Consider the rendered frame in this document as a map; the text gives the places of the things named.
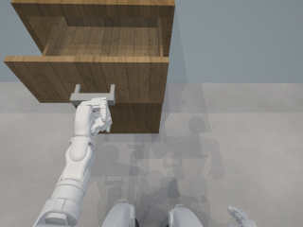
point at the drawer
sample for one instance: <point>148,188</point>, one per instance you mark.
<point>97,52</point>

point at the left robot thigh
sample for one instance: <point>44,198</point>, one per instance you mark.
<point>121,215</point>

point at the robot right hand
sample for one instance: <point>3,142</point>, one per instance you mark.
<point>241,217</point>

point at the robot left forearm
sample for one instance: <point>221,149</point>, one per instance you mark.
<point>64,206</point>

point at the robot thigh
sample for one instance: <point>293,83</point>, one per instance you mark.
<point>183,217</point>
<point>121,215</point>

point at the handle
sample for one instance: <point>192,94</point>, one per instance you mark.
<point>77,98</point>

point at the right robot thigh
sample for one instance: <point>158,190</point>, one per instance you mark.
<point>183,217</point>

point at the cabinet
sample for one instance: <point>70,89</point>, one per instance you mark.
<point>40,16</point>

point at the robot left hand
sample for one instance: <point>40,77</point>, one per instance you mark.
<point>85,117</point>

